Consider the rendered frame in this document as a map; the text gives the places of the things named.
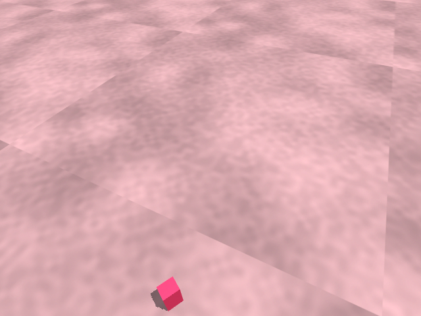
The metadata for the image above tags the carton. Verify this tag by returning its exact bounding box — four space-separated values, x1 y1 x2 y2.
157 277 183 311

